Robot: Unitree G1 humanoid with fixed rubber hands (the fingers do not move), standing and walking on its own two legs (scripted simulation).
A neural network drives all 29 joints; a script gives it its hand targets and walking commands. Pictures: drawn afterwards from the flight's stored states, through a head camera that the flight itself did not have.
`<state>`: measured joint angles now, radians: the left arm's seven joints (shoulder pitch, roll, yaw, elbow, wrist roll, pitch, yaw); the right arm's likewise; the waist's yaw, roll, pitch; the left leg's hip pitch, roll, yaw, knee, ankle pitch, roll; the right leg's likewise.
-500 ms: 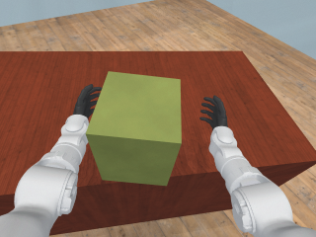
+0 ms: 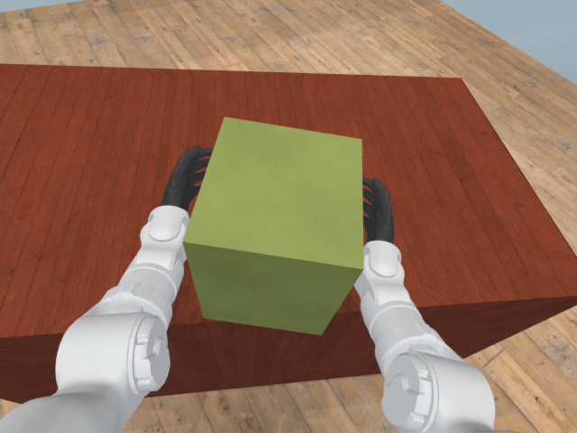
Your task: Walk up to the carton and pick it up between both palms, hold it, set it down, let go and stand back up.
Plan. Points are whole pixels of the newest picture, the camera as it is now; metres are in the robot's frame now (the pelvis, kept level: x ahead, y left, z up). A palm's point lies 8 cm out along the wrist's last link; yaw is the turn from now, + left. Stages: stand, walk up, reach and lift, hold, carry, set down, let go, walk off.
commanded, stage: reach and lift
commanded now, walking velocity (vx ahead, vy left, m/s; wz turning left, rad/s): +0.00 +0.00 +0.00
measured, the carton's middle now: (276, 235) +0.41 +0.04 +0.00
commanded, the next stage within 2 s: none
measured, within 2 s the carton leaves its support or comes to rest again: leaves its support in 1.54 s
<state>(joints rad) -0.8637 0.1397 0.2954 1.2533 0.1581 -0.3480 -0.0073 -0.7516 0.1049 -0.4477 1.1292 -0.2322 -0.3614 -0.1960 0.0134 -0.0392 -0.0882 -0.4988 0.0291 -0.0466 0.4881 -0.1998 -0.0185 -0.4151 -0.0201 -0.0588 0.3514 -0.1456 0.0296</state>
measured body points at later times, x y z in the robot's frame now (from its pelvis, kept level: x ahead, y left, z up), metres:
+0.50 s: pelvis +0.01 -0.01 +0.01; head +0.05 +0.02 +0.46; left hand +0.41 +0.16 +0.05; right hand +0.39 -0.14 +0.05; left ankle +0.01 +0.12 -0.74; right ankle +0.00 -0.15 -0.74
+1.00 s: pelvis +0.02 -0.01 +0.01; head +0.07 +0.03 +0.46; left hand +0.42 +0.16 +0.05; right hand +0.40 -0.13 +0.04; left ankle +0.01 +0.12 -0.74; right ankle +0.00 -0.15 -0.74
